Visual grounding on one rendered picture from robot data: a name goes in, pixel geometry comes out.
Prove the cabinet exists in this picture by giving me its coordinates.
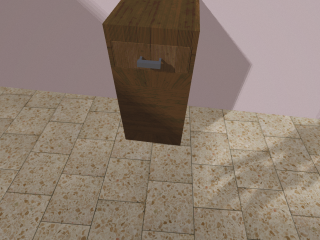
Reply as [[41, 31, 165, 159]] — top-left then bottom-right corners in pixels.
[[102, 0, 200, 146]]

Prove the drawer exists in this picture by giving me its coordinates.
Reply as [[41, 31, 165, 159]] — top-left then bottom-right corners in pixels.
[[111, 40, 192, 74]]

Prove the handle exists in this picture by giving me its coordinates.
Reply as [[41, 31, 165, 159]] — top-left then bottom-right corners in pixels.
[[137, 56, 162, 69]]

